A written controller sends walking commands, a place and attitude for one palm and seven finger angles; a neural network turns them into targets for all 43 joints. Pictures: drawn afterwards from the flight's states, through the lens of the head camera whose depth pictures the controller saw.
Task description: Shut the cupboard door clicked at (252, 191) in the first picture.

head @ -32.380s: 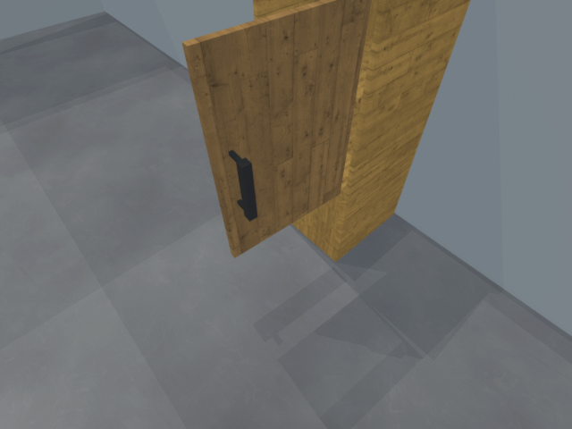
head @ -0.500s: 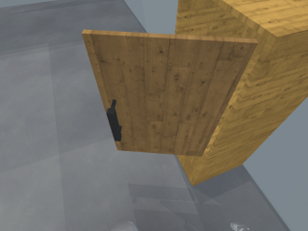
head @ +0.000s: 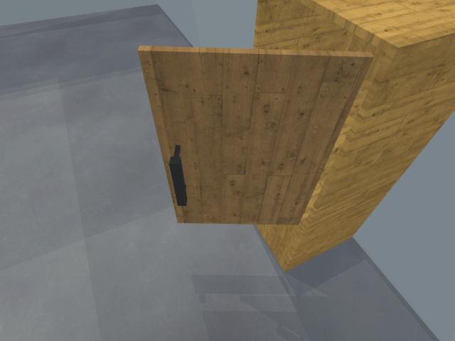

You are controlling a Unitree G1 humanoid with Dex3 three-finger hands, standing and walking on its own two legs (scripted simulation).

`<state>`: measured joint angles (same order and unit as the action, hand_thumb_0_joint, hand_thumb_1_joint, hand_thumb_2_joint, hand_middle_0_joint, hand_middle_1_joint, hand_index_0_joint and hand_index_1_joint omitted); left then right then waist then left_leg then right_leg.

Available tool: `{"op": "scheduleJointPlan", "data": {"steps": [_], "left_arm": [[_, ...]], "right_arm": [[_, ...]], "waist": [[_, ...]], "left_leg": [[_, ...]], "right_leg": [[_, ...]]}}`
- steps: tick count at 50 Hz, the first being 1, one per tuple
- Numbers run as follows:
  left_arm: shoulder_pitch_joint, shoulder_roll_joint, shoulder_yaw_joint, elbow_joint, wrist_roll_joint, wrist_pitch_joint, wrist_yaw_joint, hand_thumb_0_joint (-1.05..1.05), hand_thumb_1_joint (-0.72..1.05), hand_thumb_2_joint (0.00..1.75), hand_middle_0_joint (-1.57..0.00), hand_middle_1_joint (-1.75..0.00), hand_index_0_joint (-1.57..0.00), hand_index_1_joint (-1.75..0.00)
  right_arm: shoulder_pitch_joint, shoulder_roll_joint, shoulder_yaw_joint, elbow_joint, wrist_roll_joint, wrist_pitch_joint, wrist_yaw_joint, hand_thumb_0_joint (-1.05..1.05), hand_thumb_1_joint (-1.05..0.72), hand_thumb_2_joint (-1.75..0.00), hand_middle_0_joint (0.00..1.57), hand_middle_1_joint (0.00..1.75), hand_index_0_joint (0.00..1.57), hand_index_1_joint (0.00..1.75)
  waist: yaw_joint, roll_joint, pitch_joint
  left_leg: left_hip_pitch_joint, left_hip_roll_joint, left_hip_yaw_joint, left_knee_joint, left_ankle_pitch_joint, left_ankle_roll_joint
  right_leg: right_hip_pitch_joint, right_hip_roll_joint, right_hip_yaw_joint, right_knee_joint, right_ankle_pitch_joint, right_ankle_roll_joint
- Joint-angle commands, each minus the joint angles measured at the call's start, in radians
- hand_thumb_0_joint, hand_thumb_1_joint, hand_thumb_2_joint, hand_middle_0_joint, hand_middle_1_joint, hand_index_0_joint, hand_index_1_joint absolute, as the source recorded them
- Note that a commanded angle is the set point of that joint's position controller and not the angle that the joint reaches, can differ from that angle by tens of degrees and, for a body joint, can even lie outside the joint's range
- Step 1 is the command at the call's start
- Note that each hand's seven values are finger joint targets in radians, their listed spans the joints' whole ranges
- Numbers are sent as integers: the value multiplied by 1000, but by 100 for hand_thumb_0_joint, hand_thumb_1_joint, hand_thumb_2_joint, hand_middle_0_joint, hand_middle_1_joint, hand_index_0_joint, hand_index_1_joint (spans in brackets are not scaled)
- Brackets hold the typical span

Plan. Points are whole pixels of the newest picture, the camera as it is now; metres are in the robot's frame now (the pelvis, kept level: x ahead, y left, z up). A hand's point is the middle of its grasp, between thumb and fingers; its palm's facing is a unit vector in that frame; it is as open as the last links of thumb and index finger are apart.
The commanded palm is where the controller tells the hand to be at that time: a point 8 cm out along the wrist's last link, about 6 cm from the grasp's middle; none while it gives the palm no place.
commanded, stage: come to a stop and stand still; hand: left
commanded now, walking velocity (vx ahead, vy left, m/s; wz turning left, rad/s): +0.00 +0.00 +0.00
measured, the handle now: (180, 176) +0.49 +0.15 -0.06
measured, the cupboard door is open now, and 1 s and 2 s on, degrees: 64 64 64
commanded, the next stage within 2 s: look again from close up in 0.46 s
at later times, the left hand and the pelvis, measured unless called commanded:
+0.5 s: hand out of the picture -0.06 +0.13 -0.18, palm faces +0.05 -0.99 -0.14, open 7.4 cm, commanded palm none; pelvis -0.02 -0.02 +0.00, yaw +1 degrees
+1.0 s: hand out of the picture +0.02 +0.17 -0.18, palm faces +0.03 -0.97 -0.23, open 7.4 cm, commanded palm none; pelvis +0.00 -0.01 -0.01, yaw +1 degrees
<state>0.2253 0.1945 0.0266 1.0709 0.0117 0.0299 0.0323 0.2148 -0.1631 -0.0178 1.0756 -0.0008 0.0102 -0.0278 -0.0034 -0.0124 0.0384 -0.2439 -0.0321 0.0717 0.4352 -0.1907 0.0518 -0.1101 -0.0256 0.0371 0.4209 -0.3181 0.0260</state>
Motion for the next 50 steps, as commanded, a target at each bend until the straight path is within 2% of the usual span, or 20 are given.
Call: {"op": "scheduleJointPlan", "data": {"steps": [1, 6, 10, 11, 14, 21, 23, 25, 27, 28, 29, 30, 31, 32, 35, 38, 40, 41, 46, 50], "left_arm": [[69, 86, 4, -12, -2, -29, 4, 0, 90, 90, -20, -30, -20, -30], [68, 78, -1, -5, 0, -25, 3, 0, 90, 90, -20, -30, -20, -30], [92, 69, -2, 4, -4, -25, 2, 0, 90, 90, -20, -30, -20, -30], [100, 70, -1, 6, -1, -25, 3, 0, 90, 90, -20, -30, -20, -30], [122, 54, -3, 17, -3, -26, 2, 0, 90, 90, -20, -30, -20, -30], [163, 27, -3, 33, -1, -28, 4, 0, 90, 90, -20, -30, -20, -30], [170, 20, -4, 39, -2, -31, 4, 0, 90, 90, -20, -30, -20, -30], [181, 13, -5, 43, -3, -34, 5, 0, 90, 90, -20, -30, -20, -30], [183, 8, -6, 47, -2, -35, 6, 0, 90, 90, -20, -30, -20, -30], [214, 30, -27, 51, 25, -79, 40, 0, 90, 90, -20, -30, -20, -30], [174, 75, -16, 8, 11, -81, 35, 0, 90, 90, -20, -30, -20, -30], [148, 62, -16, -5, 10, -74, 27, 0, 90, 90, -20, -30, -20, -30], [163, 55, -16, -7, 12, -81, 25, 0, 90, 90, -20, -30, -20, -30], [182, 47, -19, -2, 8, -83, 23, 0, 90, 90, -20, -30, -20, -30], [182, 19, -25, -1, 6, -75, 22, 0, 90, 90, -20, -30, -20, -30], [173, 33, -24, -13, 6, -73, 22, 0, 90, 90, -20, -30, -20, -30], [168, 44, -22, -19, 6, -69, 23, 0, 90, 90, -20, -30, -20, -30], [168, 50, -20, -21, 8, -70, 22, 0, 90, 90, -20, -30, -20, -30], [149, 89, -16, -39, 7, -66, 20, 0, 90, 90, -20, -30, -20, -30], [126, 115, -13, -51, 4, -61, 16, 0, 90, 90, -20, -30, -20, -30]], "right_arm": [[64, -120, -15, -13, -5, -24, -2, 0, -90, -90, 20, 30, 20, 30], [93, -107, -10, 22, -8, -11, 4, 0, -90, -90, 20, 30, 20, 30], [115, -94, -5, 36, -11, -8, 2, 0, -90, -90, 20, 30, 20, 30], [125, -89, -5, 40, -10, -6, 2, 0, -90, -90, 20, 30, 20, 30], [134, -85, -5, 41, -13, -7, -2, 0, -90, -90, 20, 30, 20, 30], [158, -72, -7, 40, -10, -8, -8, 0, -90, -90, 20, 30, 20, 30], [157, -69, -7, 40, -10, -13, -10, 0, -90, -90, 20, 30, 20, 30], [160, -69, -7, 41, -9, -18, -11, 0, -90, -90, 20, 30, 20, 30], [159, -67, -6, 41, -8, -19, -12, 0, -90, -90, 20, 30, 20, 30], [48, -90, 6, -27, -7, -43, 7, 0, -90, -90, 20, 30, 20, 30], [112, -46, 4, -50, -9, -35, 15, 0, -90, -90, 20, 30, 20, 30], [131, -59, -1, -41, -15, -31, 13, 0, -90, -90, 20, 30, 20, 30], [151, -54, 5, -44, -21, -40, 14, 0, -90, -90, 20, 30, 20, 30], [153, -59, 4, -53, -16, -44, 13, 0, -90, -90, 20, 30, 20, 30], [146, -80, 2, -67, -12, -47, 7, 0, -90, -90, 20, 30, 20, 30], [130, -91, 3, -66, -12, -49, 7, 0, -90, -90, 20, 30, 20, 30], [119, -104, 2, -67, -12, -50, 6, 0, -90, -90, 20, 30, 20, 30], [110, -102, 4, -64, -13, -53, 6, 0, -90, -90, 20, 30, 20, 30], [73, -120, 3, -63, -11, -50, 5, 0, -90, -90, 20, 30, 20, 30], [49, -144, 1, -64, -12, -50, 5, 0, -90, -90, 20, 30, 20, 30]], "waist": [[1, -74, -38], [-6, -64, 86], [-6, 10, 94], [-4, -1, 100], [-3, 29, 91], [-2, 17, 82], [-2, 32, 64], [0, 17, 35], [-2, 16, 41], [30, 85, 67], [-32, 71, 6], [-36, 134, 31], [-24, 131, -5], [-22, 102, -46], [-13, -6, -22], [-6, -51, 22], [-3, -47, 33], [2, -6, 35], [9, -33, 39], [8, 2, -5]], "left_leg": [[117, 130, -152, -97, 153, -29], [66, 109, -135, -140, -36, -39], [47, 102, -135, -151, -76, -43], [37, 103, -132, -148, -85, -43], [38, 103, -141, -153, -102, -43], [41, 111, -144, -149, -112, -38], [51, 114, -144, -146, -80, -37], [68, 120, -146, -140, -47, -35], [70, 121, -145, -135, -26, -33], [4, 125, -110, 80, 124, -53], [30, 104, -114, 62, -44, -46], [4, 97, -124, 37, -97, -35], [-6, 105, -142, 48, 17, -30], [16, 112, -144, 46, 51, -22], [-2, 125, -167, 25, 56, -5], [-13, 119, -156, 15, 98, -3], [-4, 121, -155, 3, 97, -1], [-2, 118, -147, 5, 141, 0], [7, 117, -134, -4, 134, 0], [48, 121, -129, -5, 153, -3]], "right_leg": [[-55, -72, 48, -93, 167, -54], [-144, -72, 65, -152, -10, -56], [-149, -68, 74, -154, -37, -61], [-145, -66, 65, -159, -44, -60], [-154, -60, 71, -151, -49, -62], [-159, -50, 64, -144, -44, -64], [-149, -52, 63, -131, 2, -64], [-133, -52, 59, -119, 40, -64], [-132, -51, 62, -119, 56, -64], [-148, -88, 80, -120, 248, -62], [-177, -105, 96, -110, 13, -80], [-199, -82, 78, -76, -88, -90], [-160, -67, 52, -46, 28, -92], [-136, -56, 51, -26, 56, -89], [-142, -37, 35, 5, 47, -81], [-149, -41, 38, 9, 85, -76], [-154, -41, 39, 9, 82, -71], [-144, -45, 38, 14, 124, -71], [-128, -52, 44, -3, 157, -67], [-116, -56, 52, -2, 178, -64]]}}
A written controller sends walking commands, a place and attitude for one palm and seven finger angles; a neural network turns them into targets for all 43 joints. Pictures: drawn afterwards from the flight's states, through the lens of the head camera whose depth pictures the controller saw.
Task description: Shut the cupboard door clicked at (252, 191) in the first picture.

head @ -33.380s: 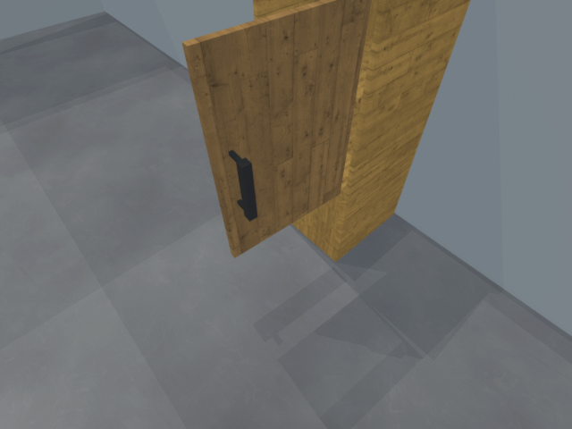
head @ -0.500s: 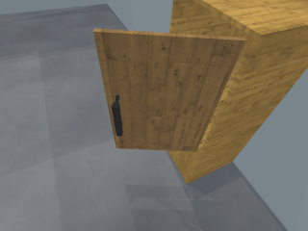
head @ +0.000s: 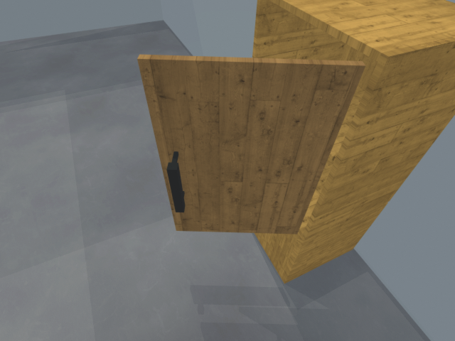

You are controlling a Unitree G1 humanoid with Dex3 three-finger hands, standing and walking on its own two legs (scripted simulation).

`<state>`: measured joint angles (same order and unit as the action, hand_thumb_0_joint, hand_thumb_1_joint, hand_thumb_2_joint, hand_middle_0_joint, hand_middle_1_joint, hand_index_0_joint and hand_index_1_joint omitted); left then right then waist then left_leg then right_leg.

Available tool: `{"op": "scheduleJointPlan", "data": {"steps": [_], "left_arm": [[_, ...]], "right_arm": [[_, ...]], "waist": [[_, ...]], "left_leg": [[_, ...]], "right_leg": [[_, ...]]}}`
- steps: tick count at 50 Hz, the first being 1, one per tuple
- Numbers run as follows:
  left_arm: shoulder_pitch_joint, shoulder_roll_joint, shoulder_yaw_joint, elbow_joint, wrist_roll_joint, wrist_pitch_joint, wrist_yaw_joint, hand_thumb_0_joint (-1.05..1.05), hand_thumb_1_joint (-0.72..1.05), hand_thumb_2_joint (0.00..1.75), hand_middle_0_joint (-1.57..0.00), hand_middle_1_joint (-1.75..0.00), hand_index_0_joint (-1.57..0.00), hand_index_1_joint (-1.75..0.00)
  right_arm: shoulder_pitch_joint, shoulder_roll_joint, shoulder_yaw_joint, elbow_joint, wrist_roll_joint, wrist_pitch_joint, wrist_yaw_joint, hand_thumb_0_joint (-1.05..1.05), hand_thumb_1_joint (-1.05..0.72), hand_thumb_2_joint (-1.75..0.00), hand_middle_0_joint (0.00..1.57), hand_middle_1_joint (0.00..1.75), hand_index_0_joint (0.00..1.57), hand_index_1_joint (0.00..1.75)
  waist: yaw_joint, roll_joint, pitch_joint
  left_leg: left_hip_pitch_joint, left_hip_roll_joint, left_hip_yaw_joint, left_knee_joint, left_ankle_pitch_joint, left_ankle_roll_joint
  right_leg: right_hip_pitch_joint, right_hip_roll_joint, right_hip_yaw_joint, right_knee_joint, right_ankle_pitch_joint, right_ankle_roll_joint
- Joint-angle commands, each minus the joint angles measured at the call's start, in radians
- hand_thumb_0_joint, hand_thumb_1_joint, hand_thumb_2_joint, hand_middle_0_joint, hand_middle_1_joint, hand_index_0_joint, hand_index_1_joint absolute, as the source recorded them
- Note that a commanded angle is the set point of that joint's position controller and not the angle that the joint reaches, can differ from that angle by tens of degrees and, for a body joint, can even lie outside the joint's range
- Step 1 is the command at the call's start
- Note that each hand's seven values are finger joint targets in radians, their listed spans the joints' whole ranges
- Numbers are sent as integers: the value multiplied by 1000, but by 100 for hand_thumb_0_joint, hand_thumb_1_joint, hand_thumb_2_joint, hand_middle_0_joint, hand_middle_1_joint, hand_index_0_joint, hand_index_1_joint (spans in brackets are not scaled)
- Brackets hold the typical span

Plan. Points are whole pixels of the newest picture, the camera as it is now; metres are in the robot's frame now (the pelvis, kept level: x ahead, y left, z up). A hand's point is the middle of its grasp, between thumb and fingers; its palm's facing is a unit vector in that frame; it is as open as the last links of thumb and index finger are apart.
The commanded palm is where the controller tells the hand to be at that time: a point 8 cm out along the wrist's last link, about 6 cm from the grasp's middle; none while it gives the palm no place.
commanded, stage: look again from close up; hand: left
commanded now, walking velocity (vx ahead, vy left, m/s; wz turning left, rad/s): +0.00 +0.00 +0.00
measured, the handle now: (178, 183) +0.49 +0.16 -0.06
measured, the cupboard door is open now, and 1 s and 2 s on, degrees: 64 64 64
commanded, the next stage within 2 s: raise the hand and make a fist in 0.06 s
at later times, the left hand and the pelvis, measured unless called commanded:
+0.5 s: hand (142, 328) +0.16 +0.16 -0.05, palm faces +0.01 -1.00 +0.00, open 6.6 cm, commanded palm +0.11 +0.23 -0.07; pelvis -0.04 -0.03 -0.07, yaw +1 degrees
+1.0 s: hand (126, 321) +0.17 +0.19 -0.07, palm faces +0.10 -0.99 -0.01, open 4.2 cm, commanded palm +0.14 +0.24 -0.06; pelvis -0.04 -0.01 -0.10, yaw +0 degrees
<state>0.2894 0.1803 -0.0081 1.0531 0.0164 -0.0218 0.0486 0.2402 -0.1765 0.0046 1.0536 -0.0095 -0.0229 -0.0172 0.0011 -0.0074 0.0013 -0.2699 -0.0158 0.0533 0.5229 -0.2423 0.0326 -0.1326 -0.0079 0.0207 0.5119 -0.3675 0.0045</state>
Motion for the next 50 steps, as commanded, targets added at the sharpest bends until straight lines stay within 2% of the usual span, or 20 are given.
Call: {"op": "scheduleJointPlan", "data": {"steps": [1, 7, 8, 9, 10, 11, 12, 13, 15, 16, 18, 20, 23, 27, 31, 35, 39, 42, 46, 50], "left_arm": [[62, 134, 23, -37, 1, -11, -1, 0, 90, 90, -20, -30, -20, -30], [32, 162, 26, -42, 1, -9, -6, 0, 90, 90, -20, -30, -20, -30], [91, 107, 20, -28, 14, -23, 33, 0, 90, 90, -20, -30, -20, -30], [-745, 754, 519, -1680, -118, -292, 56, 0, 90, 90, -20, -30, -20, -30], [19, 191, 74, -1283, -141, -211, 50, 0, 90, 90, -22, -32, -22, -32], [58, 181, 122, -1294, -186, -163, 88, 0, 90, 90, -24, -34, -24, -34], [232, -108, -49, -1047, -167, -60, 56, 0, 90, 90, -25, -36, -25, -36], [-16, -4, 13, -1218, -178, -101, 49, 0, 90, 90, -27, -38, -27, -38], [100, 29, 96, -980, -180, -194, 9, 0, 90, 90, -31, -42, -31, -42], [255, 19, 132, -819, -192, -252, -35, 0, 90, 90, -33, -44, -33, -44], [330, 0, 164, -789, -243, -424, -160, 0, 90, 90, -36, -48, -36, -48], [390, 17, 194, -788, -272, -575, -309, 0, 90, 90, -40, -52, -40, -52], [298, 131, 282, -812, -308, -633, -447, 0, 90, 90, -46, -58, -46, -58], [40, 251, 363, -1184, -359, -626, -406, 0, 90, 90, -53, -66, -53, -66], [-128, 211, 247, -1472, -348, -702, -335, 0, 90, 90, -60, -74, -60, -74], [-56, 142, 123, -1312, -332, -625, -391, 0, 90, 90, -68, -82, -68, -82], [94, 173, 190, -1084, -342, -378, -454, 0, 90, 90, -75, -90, -75, -90], [142, 211, 292, -1159, -360, -265, -408, 0, 90, 90, -81, -96, -81, -96], [141, 217, 381, -1291, -354, -363, -259, 0, 90, 90, -88, -104, -88, -104], [145, 127, 231, -1301, -303, -525, -239, 0, 90, 90, -95, -112, -95, -112]], "right_arm": [[15, -128, -23, -40, -2, -18, -6, 0, -90, -90, 20, 30, 20, 30], [-20, -153, -25, -36, -2, -16, -6, 0, -90, -90, 20, 30, 20, 30], [-38, -134, -23, -94, 5, -14, -5, 0, -90, -90, 20, 30, 20, 30], [74, -321, -76, -328, 33, -202, -83, 0, -90, -90, 20, 30, 20, 30], [-13, -201, 7, -335, 90, -296, -114, 0, -90, -90, 20, 30, 20, 30], [-19, -192, -8, -310, 71, -317, -105, 0, -90, -90, 20, 30, 20, 30], [-13, -124, -17, -302, 57, -317, -55, 0, -90, -90, 20, 30, 20, 30], [-15, -187, -62, -377, 51, -322, -28, 0, -90, -90, 20, 30, 20, 30], [-67, -179, -64, -419, 41, -334, -26, 0, -90, -90, 20, 30, 20, 30], [-71, -168, -75, -433, 49, -331, -19, 0, -90, -90, 20, 30, 20, 30], [-101, -173, -78, -474, 21, -328, 4, 0, -90, -90, 20, 30, 20, 30], [-108, -184, -102, -506, 9, -323, 18, 0, -90, -90, 20, 30, 20, 30], [-133, -186, -110, -593, 28, -311, 27, 0, -90, -90, 20, 30, 20, 30], [-138, -175, -95, -680, 30, -305, 1, 0, -90, -90, 20, 30, 20, 30], [-102, -169, -73, -647, 24, -327, -37, 0, -90, -90, 20, 30, 20, 30], [-71, -187, -62, -613, 33, -332, -67, 0, -90, -90, 20, 30, 20, 30], [-68, -191, -64, -642, 63, -290, -82, 0, -90, -90, 20, 30, 20, 30], [-93, -166, -62, -692, 62, -258, -75, 0, -90, -90, 20, 30, 20, 30], [-87, -125, -69, -672, 36, -242, -60, 0, -90, -90, 20, 30, 20, 30], [-62, -138, -70, -638, 14, -249, -32, 0, -90, -90, 20, 30, 20, 30]], "waist": [[7, -6, 38], [5, 13, 20], [9, 22, 57], [-120, 112, -304], [-36, 472, -449], [8, 350, -447], [-44, 262, -242], [-49, 172, -133], [-47, -56, 90], [-20, -166, 157], [21, -289, 58], [58, -363, -163], [89, -71, -284], [79, 161, -417], [-21, 127, -408], [-73, 57, -281], [-16, -83, -284], [58, -32, -391], [88, -12, -447], [25, 74, -396]], "left_leg": [[68, 105, -109, -91, 213, 19], [87, 108, -106, -95, 218, 13], [78, 124, -78, 92, 383, -11], [445, 77, -134, 129, 467, 5], [571, 115, -184, 72, 600, -18], [447, 106, -182, 24, 674, -66], [257, 99, -163, -91, 515, -48], [80, 88, -155, -30, 255, -46], [-237, 22, -130, 91, -139, -40], [-310, 4, -113, 153, -143, -38], [-419, 1, -100, 297, -84, -41], [-489, -6, -84, 426, 33, -48], [-565, -24, -37, 525, -33, -47], [-571, 0, -44, 598, -151, -17], [-562, 28, -83, 661, -184, 11], [-642, 35, -105, 677, -233, 16], [-709, 28, -102, 650, -217, 13], [-653, 15, -94, 609, -127, 6], [-582, 29, -106, 584, 19, -8], [-514, 36, -116, 587, 54, -9]], "right_leg": [[-86, -75, 69, -100, 248, -43], [-77, -80, 77, -111, 266, -42], [-124, -115, 127, -123, 566, -16], [-170, -34, -49, 186, 582, -21], [-310, 19, -115, 381, 196, -8], [-248, 19, -105, 387, 59, -25], [-374, 19, -102, 293, 3, -15], [-358, 3, -95, 220, 38, -26], [-471, -3, -110, 111, -60, -26], [-525, -8, -85, 76, -132, -29], [-614, -8, -64, 203, -74, -25], [-579, -9, -45, 400, 263, -4], [-619, -21, 43, 476, 121, -20], [-687, -14, 124, 441, -225, -28], [-801, 17, 116, 450, -267, -30], [-849, 27, 87, 434, -294, -19], [-749, 1, 115, 375, -305, 8], [-623, -13, 105, 400, -161, 12], [-586, 14, 16, 514, 154, 0], [-761, 38, -64, 589, 133, -26]]}}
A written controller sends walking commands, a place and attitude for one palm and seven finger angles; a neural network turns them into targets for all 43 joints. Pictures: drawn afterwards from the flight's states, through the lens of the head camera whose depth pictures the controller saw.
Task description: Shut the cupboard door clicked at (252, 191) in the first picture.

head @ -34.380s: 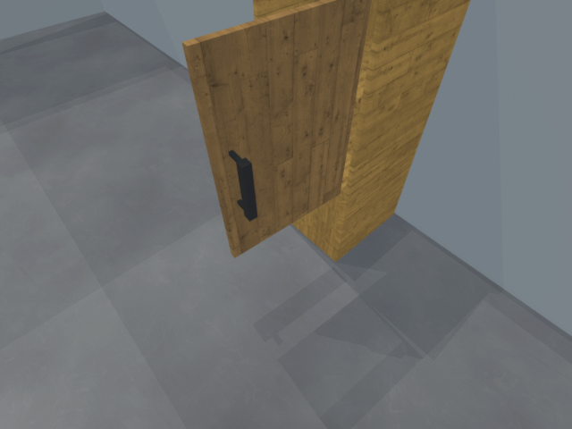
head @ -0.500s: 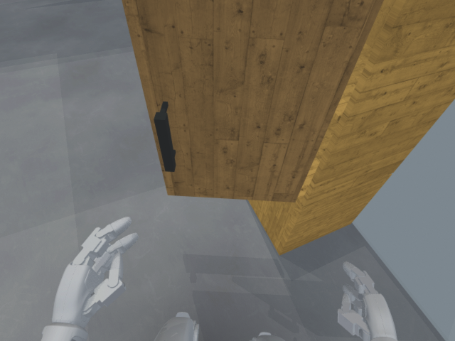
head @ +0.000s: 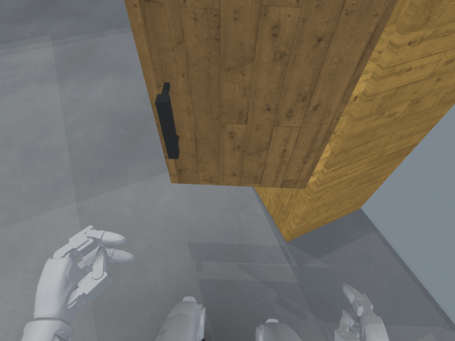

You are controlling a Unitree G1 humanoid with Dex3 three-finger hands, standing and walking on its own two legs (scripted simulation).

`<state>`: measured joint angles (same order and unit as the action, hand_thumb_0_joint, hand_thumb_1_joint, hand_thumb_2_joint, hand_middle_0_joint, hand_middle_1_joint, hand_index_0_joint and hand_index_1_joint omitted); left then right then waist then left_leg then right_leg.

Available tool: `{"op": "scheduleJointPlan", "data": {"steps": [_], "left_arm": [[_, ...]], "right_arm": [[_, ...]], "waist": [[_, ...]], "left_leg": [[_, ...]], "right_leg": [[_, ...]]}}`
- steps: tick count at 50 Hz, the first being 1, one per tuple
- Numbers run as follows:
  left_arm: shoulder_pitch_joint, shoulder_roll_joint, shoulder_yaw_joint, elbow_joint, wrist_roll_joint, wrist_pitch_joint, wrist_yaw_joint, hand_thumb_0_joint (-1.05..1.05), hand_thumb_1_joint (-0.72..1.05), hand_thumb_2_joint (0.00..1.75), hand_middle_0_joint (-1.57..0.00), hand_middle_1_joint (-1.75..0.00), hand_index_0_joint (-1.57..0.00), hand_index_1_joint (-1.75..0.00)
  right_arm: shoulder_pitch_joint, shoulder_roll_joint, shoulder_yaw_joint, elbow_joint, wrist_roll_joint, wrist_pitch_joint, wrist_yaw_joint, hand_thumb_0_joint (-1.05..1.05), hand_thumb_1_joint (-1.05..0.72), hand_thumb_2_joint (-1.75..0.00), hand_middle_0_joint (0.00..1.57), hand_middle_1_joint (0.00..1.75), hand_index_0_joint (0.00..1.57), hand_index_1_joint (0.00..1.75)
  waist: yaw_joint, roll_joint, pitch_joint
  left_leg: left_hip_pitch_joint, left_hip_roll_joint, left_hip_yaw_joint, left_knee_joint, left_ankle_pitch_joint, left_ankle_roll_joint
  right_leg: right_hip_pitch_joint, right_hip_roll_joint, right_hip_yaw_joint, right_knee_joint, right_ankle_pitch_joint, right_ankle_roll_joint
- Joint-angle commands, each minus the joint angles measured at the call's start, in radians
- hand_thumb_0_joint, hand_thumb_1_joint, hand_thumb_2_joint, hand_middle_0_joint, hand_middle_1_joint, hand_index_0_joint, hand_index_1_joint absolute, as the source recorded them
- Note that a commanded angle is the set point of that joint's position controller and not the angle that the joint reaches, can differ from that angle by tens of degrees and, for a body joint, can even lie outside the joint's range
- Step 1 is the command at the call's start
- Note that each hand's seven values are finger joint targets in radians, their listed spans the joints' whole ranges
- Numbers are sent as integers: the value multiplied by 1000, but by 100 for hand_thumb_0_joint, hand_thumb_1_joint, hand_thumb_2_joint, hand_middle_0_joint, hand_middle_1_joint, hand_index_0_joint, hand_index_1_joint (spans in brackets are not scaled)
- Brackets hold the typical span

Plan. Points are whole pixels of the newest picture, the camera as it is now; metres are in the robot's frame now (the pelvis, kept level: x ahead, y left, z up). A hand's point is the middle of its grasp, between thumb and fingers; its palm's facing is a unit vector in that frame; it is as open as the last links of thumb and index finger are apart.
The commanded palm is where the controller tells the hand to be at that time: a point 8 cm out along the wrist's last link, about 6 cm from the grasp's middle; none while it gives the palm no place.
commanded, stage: raise the hand and make a fist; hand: left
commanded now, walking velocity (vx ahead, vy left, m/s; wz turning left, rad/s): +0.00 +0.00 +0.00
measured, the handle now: (170, 123) +0.53 +0.16 +0.04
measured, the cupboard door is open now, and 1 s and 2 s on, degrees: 64 64 64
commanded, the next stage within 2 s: bring the fist close to the handle in 1.08 s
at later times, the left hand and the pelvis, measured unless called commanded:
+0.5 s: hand (93, 285) +0.20 +0.22 +0.04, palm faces +0.04 -1.00 -0.02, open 3.0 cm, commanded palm +0.18 +0.27 +0.04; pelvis -0.01 +0.03 +0.00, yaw +1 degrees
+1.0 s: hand (109, 272) +0.21 +0.19 +0.05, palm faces +0.06 -1.00 -0.05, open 3.1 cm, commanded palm +0.19 +0.24 +0.04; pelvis -0.01 +0.00 -0.01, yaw +1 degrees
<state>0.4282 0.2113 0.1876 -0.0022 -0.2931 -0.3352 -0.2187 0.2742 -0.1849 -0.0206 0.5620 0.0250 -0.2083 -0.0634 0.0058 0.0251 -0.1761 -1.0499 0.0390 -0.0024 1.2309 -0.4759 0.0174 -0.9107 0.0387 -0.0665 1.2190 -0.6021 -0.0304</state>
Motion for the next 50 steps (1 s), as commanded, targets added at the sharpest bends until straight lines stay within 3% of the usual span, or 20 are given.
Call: {"op": "scheduleJointPlan", "data": {"steps": [1, 5, 8, 11, 12, 16, 19, 21, 23, 26, 27, 30, 31, 32, 35, 39, 41, 43, 46, 50], "left_arm": [[-1, 74, -4, -228, 14, -229, 14, 0, 90, 90, -97, -114, -97, -114], [10, 68, -68, -168, 14, -216, -61, 0, 90, 90, -104, -122, -104, -122], [-10, 125, -19, -245, 1, -178, -64, 0, 90, 90, -110, -128, -110, -128], [-19, 187, 66, -363, 2, -169, -3, 0, 90, 90, -115, -134, -115, -134], [-3, 160, 50, -390, 1, -171, 16, 0, 90, 90, -117, -136, -117, -136], [31, 105, 11, -322, 25, -158, 66, 0, 90, 90, -124, -144, -124, -144], [3, 53, -79, -216, 53, -120, 39, 0, 90, 90, -130, -150, -130, -150], [-31, 71, -87, -171, 63, -91, 12, 0, 90, 90, -130, -150, -130, -150], [-72, 106, -66, -187, 59, -84, -8, 0, 90, 90, -130, -150, -130, -150], [-120, 186, 30, -278, 33, -114, -2, 0, 90, 90, -130, -150, -130, -150], [-113, 176, 33, -311, 25, -130, 3, 0, 90, 90, -130, -150, -130, -150], [-91, 161, 36, -340, 10, -174, 31, 0, 90, 90, -130, -150, -130, -150], [-80, 177, 53, -322, 17, -175, 41, 0, 90, 90, -130, -150, -130, -150], [-66, 137, 12, -294, 20, -172, 41, 0, 90, 90, -130, -150, -130, -150], [-41, 104, -34, -190, 30, -132, 17, 0, 90, 90, -130, -150, -130, -150], [-53, 129, -26, -171, 19, -87, -22, 0, 90, 90, -130, -150, -130, -150], [-81, 172, 20, -218, 9, -104, -14, 0, 90, 90, -130, -150, -130, -150], [-96, 179, 43, -264, 0, -140, 3, 0, 90, 90, -130, -150, -130, -150], [-89, 179, 59, -270, 1, -188, 35, 0, 90, 90, -130, -150, -130, -150], [-64, 121, -7, -186, 13, -177, 18, 0, 90, 90, -130, -150, -130, -150]], "right_arm": [[-90, -141, -48, -142, -23, -64, 15, 0, -90, -90, 20, 30, 20, 30], [-80, -181, -51, -161, -11, -67, 13, 0, -90, -90, 20, 30, 20, 30], [-87, -192, -53, -186, -3, -66, 5, 0, -90, -90, 20, 30, 20, 30], [-93, -185, -51, -199, -7, -52, 3, 0, -90, -90, 20, 30, 20, 30], [-96, -176, -46, -206, -10, -48, 8, 0, -90, -90, 20, 30, 20, 30], [-89, -166, -39, -201, -16, -17, 18, 0, -90, -90, 20, 30, 20, 30], [-89, -177, -29, -208, -10, -3, 20, 0, -90, -90, 20, 30, 20, 30], [-80, -188, -22, -217, -8, 0, 15, 0, -90, -90, 20, 30, 20, 30], [-79, -194, -19, -229, -3, -2, 10, 0, -90, -90, 20, 30, 20, 30], [-78, -189, -17, -231, -12, -10, 3, 0, -90, -90, 20, 30, 20, 30], [-81, -184, -15, -236, -14, -12, 5, 0, -90, -90, 20, 30, 20, 30], [-88, -172, -12, -224, -18, -20, 13, 0, -90, -90, 20, 30, 20, 30], [-83, -175, -13, -216, -21, -19, 15, 0, -90, -90, 20, 30, 20, 30], [-91, -173, -11, -216, -20, -17, 17, 0, -90, -90, 20, 30, 20, 30], [-81, -181, -14, -209, -12, -9, 20, 0, -90, -90, 20, 30, 20, 30], [-75, -190, -22, -221, 0, -11, 11, 0, -90, -90, 20, 30, 20, 30], [-75, -187, -22, -220, -3, -16, 4, 0, -90, -90, 20, 30, 20, 30], [-78, -177, -22, -215, -8, -20, 4, 0, -90, -90, 20, 30, 20, 30], [-72, -168, -23, -198, -16, -21, 7, 0, -90, -90, 20, 30, 20, 30], [-78, -172, -24, -195, -12, -12, 16, 0, -90, -90, 20, 30, 20, 30]], "waist": [[-2, 18, -189], [-23, 19, -179], [2, 63, -247], [42, 115, -316], [45, 144, -323], [20, 113, -238], [-28, 52, -113], [-34, 35, -76], [-27, 32, -104], [6, 87, -199], [17, 112, -237], [19, 155, -233], [20, 141, -233], [7, 141, -199], [-17, 73, -138], [-11, 12, -158], [3, 30, -183], [11, 51, -221], [13, 49, -224], [-10, 32, -173]], "left_leg": [[255, -16, -69, -115, 275, 10], [233, -12, -96, -146, 118, 8], [288, -11, -119, -186, 74, 3], [367, -4, -147, -222, 104, -14], [402, -3, -151, -230, 125, -21], [373, 3, -161, -240, 105, -24], [290, 2, -163, -255, -43, -17], [249, -4, -169, -269, -115, -9], [250, -9, -161, -269, -132, -6], [294, -14, -153, -249, -56, -9], [327, -15, -148, -247, -19, -12], [365, -10, -150, -245, 16, -22], [344, -10, -154, -245, 10, -19], [330, -12, -145, -241, -5, -15], [256, -15, -128, -233, -44, -4], [220, -24, -97, -207, -7, 7], [225, -27, -86, -186, 43, 9], [249, -28, -75, -169, 95, 8], [234, -26, -69, -141, 134, 9], [193, -28, -54, -125, 99, 11]], "right_leg": [[-13, -3, 17, -116, 338, 5], [-77, 0, 10, -140, 155, -1], [-66, 0, 2, -137, 135, -6], [-48, 9, -15, -110, 158, -15], [-55, 7, -21, -106, 167, -16], [-71, 16, -33, -116, 160, -13], [-107, 12, -36, -145, 98, -3], [-101, 12, -29, -162, 68, -5], [-81, 9, -20, -175, 51, -5], [-46, 14, -10, -159, 89, -15], [-38, 11, -12, -153, 106, -18], [-55, 12, -17, -144, 124, -20], [-49, 15, -17, -141, 120, -21], [-61, 13, -16, -150, 111, -17], [-53, 11, -10, -180, 87, -9], [-2, 6, 20, -213, 69, -3], [20, 7, 29, -206, 95, -8], [28, 3, 33, -192, 133, -10], [29, 8, 39, -176, 167, -11], [6, -2, 61, -197, 136, 0]]}}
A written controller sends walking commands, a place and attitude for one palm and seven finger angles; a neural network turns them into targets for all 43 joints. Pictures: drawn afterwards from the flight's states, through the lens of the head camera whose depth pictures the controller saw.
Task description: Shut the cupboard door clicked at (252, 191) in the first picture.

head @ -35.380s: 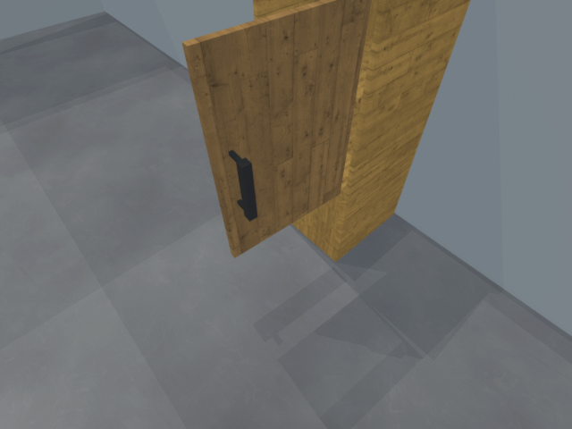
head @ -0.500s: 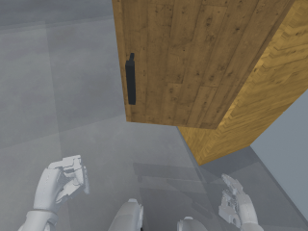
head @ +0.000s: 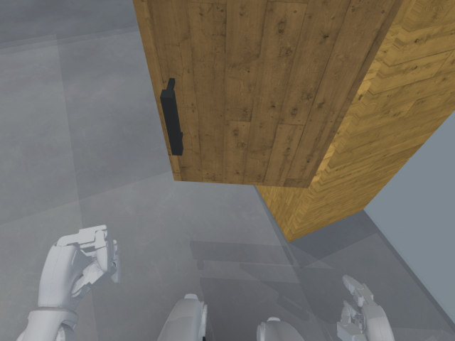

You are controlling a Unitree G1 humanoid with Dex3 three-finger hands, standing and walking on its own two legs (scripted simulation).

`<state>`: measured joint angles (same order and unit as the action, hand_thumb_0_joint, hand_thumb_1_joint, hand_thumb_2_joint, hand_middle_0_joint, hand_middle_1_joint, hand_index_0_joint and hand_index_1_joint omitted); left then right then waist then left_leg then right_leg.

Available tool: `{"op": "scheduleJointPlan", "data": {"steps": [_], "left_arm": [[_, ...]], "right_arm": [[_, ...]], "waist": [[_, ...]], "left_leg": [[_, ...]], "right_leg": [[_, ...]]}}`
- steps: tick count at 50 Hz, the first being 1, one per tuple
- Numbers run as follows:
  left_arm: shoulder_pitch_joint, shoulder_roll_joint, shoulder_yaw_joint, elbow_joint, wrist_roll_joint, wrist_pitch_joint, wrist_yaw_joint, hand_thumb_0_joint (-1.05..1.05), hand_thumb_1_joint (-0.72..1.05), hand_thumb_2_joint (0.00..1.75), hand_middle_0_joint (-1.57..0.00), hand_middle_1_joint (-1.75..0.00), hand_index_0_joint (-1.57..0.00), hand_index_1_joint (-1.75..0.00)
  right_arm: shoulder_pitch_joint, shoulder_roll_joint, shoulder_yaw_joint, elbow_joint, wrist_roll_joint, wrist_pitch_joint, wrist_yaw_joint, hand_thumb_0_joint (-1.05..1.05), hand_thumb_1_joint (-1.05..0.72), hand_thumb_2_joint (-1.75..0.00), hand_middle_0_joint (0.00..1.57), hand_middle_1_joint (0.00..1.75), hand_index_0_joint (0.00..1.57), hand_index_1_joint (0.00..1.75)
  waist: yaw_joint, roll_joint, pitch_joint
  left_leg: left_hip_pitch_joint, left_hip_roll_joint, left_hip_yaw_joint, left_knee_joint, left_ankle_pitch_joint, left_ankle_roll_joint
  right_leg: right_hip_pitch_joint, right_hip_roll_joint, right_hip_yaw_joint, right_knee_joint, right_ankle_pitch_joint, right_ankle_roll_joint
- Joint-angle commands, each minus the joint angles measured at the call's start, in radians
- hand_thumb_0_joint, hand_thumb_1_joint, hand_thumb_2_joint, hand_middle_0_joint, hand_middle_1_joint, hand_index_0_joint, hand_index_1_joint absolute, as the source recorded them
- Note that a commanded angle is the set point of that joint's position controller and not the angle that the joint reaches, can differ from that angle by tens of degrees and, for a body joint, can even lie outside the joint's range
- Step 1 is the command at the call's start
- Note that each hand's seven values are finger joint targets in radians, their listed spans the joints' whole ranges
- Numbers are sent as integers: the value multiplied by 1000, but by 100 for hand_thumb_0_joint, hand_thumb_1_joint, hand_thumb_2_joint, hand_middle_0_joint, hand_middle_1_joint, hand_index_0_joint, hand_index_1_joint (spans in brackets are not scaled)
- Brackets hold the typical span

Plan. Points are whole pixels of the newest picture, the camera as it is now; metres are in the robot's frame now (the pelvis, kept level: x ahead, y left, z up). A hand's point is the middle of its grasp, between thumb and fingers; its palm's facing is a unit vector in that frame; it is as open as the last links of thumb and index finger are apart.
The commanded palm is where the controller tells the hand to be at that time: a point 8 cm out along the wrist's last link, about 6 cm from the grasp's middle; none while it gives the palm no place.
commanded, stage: raise the hand and make a fist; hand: left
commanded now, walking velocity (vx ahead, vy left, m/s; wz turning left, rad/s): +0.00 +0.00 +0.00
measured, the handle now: (174, 119) +0.53 +0.16 +0.05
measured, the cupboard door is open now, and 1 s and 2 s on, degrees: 64 64 62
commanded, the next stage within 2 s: bring the fist close to the handle in 0.08 s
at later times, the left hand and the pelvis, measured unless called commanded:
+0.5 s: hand (147, 228) +0.29 +0.16 +0.04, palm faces -0.06 -1.00 +0.00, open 3.1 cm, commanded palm +0.28 +0.21 +0.05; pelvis +0.01 +0.00 +0.00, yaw +0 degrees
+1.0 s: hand (171, 174) +0.39 +0.14 +0.06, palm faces +0.00 -1.00 -0.01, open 3.1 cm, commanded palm +0.37 +0.18 +0.05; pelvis +0.01 +0.01 +0.01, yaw -1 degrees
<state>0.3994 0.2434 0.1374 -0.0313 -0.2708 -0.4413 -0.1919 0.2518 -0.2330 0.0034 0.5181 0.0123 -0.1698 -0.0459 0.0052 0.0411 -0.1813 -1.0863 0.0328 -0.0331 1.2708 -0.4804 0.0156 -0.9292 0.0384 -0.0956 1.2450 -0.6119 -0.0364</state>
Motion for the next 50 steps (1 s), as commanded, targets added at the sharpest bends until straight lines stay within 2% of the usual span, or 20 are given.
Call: {"op": "scheduleJointPlan", "data": {"steps": [1, 4, 6, 9, 12, 14, 17, 19, 22, 24, 26, 30, 33, 37, 40, 41, 44, 46, 48, 50], "left_arm": [[-23, 88, 38, -140, -9, -53, -21, 0, 90, 90, -130, -150, -130, -150], [-24, 88, 22, -136, -11, -11, -53, 0, 90, 90, -130, -150, -130, -150], [-52, 132, 63, -183, -17, -5, -53, 0, 90, 90, -130, -150, -130, -150], [-66, 138, 97, -226, -25, -31, -30, 0, 90, 90, -130, -150, -130, -150], [-190, 121, 73, -207, -12, -66, -2, 0, 90, 90, -130, -150, -130, -150], [-238, 94, 46, -137, -8, -71, -1, 0, 90, 90, -130, -150, -130, -150], [-320, 73, -4, -66, 8, -41, -25, 0, 90, 90, -130, -150, -130, -150], [-350, 67, -30, -69, 14, -7, -35, 0, 90, 90, -130, -150, -130, -150], [-361, 108, 12, -96, 19, 37, -16, 0, 90, 90, -130, -150, -130, -150], [-373, 109, 28, -99, 22, 48, 17, 0, 90, 90, -130, -150, -130, -150], [-431, 119, 53, -63, 31, 48, 62, 0, 90, 90, -130, -150, -130, -150], [-524, 66, 21, 63, 63, 22, 116, 0, 90, 90, -130, -150, -130, -150], [-565, 38, -22, 116, 86, 5, 109, 0, 90, 90, -130, -150, -130, -150], [-719, 30, -60, 151, 93, -6, 91, 0, 90, 90, -130, -150, -130, -150], [-840, 26, -60, 183, 97, -20, 110, 0, 90, 90, -130, -150, -130, -150], [-865, 50, -31, 200, 98, -25, 123, 0, 90, 90, -130, -150, -130, -150], [-940, 26, -32, 256, 112, -47, 161, 0, 90, 90, -130, -150, -130, -150], [-940, 66, 9, 312, 126, -52, 184, 0, 90, 90, -130, -150, -130, -150], [-996, 15, -34, 363, 141, -52, 194, 0, 90, 90, -130, -150, -130, -150], [-1015, 22, -28, 437, 154, -46, 199, 0, 90, 90, -130, -150, -130, -150]], "right_arm": [[-46, -127, -49, -152, 2, -46, -2, 0, -90, -90, 20, 30, 20, 30], [-46, -127, -51, -164, 14, -37, -8, 0, -90, -90, 20, 30, 20, 30], [-44, -126, -50, -166, 13, -34, -13, 0, -90, -90, 20, 30, 20, 30], [-49, -112, -47, -164, 5, -32, -15, 0, -90, -90, 20, 30, 20, 30], [-47, -117, -41, -141, -4, -35, -16, 0, -90, -90, 20, 30, 20, 30], [-43, -123, -39, -129, -5, -38, -14, 0, -90, -90, 20, 30, 20, 30], [-32, -137, -41, -122, 2, -38, -15, 0, -90, -90, 20, 30, 20, 30], [-27, -142, -42, -127, 6, -37, -14, 0, -90, -90, 20, 30, 20, 30], [-23, -144, -44, -133, 7, -27, -13, 0, -90, -90, 20, 30, 20, 30], [-25, -136, -42, -135, 5, -16, -7, 0, -90, -90, 20, 30, 20, 30], [-20, -134, -38, -121, 0, -5, -4, 0, -90, -90, 20, 30, 20, 30], [-17, -131, -38, -96, -7, 15, 9, 0, -90, -90, 20, 30, 20, 30], [-11, -137, -44, -91, -8, 25, 16, 0, -90, -90, 20, 30, 20, 30], [4, -148, -47, -73, -5, 33, 17, 0, -90, -90, 20, 30, 20, 30], [7, -149, -50, -52, -6, 39, 16, 0, -90, -90, 20, 30, 20, 30], [17, -154, -51, -46, -9, 39, 14, 0, -90, -90, 20, 30, 20, 30], [15, -148, -52, -28, -16, 46, 21, 0, -90, -90, 20, 30, 20, 30], [29, -154, -55, -22, -19, 54, 26, 0, -90, -90, 20, 30, 20, 30], [33, -147, -55, -14, -23, 64, 36, 0, -90, -90, 20, 30, 20, 30], [42, -150, -55, -9, -23, 78, 43, 0, -90, -90, 20, 30, 20, 30]], "waist": [[-10, -1, -173], [-14, -49, -179], [-2, -12, -206], [6, -8, -239], [-24, 16, -197], [-40, -4, -160], [-50, -18, -185], [-40, 16, -234], [-11, 28, -335], [-1, 28, -339], [-9, 10, -306], [-33, -14, -239], [-37, 4, -255], [-60, 22, -283], [-70, 29, -304], [-70, 18, -305], [-68, 42, -340], [-57, 32, -361], [-72, 39, -353], [-73, 35, -331]], "left_leg": [[219, -22, -24, -163, 108, 16], [207, -22, -12, -151, 118, 18], [218, -23, -13, -148, 143, 20], [238, -21, -13, -140, 187, 15], [230, -18, -17, -120, 172, 16], [206, -17, -22, -113, 130, 17], [205, -15, -21, -115, 111, 21], [257, -16, -27, -145, 124, 20], [322, -16, -23, -163, 204, 21], [349, -16, -25, -183, 232, 16], [335, -14, -30, -191, 223, 16], [312, -13, -26, -196, 189, 11], [338, -13, -23, -203, 202, 8], [392, -8, -35, -211, 204, 8], [426, -5, -48, -216, 198, 3], [422, -4, -54, -214, 198, 3], [456, -5, -52, -215, 212, -2], [454, -4, -54, -216, 231, -4], [465, -4, -49, -220, 233, -6], [444, -6, -44, -224, 217, -7]], "right_leg": [[41, 0, 96, -229, 148, 7], [76, -14, 134, -260, 167, 22], [99, -11, 138, -250, 204, 20], [117, -16, 130, -222, 296, 24], [40, -6, 109, -202, 258, 15], [-2, -4, 110, -209, 197, 14], [-2, -5, 115, -221, 160, 14], [15, -4, 99, -221, 183, 10], [77, -6, 92, -211, 284, 10], [90, -5, 77, -206, 319, 11], [80, 1, 67, -208, 306, 9], [38, -3, 61, -215, 277, 11], [34, -6, 60, -214, 290, 8], [11, -6, 59, -226, 289, 6], [-18, -5, 51, -222, 271, 5], [-19, -3, 50, -220, 268, 4], [-37, -6, 47, -213, 272, 5], [-25, -1, 47, -207, 286, 3], [-39, -4, 44, -211, 291, 6], [-38, -2, 47, -220, 285, 5]]}}
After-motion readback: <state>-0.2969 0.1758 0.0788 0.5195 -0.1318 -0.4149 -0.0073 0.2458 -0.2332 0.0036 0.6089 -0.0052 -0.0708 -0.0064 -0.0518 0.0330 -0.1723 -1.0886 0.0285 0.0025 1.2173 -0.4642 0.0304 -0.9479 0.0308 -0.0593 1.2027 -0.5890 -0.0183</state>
